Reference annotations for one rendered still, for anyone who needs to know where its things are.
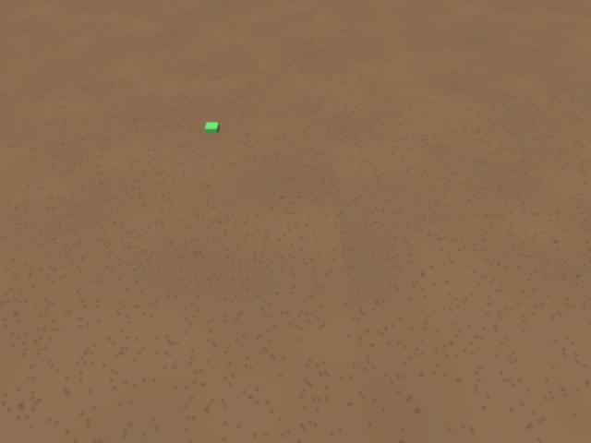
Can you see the small box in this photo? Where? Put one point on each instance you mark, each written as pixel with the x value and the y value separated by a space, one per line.
pixel 211 128

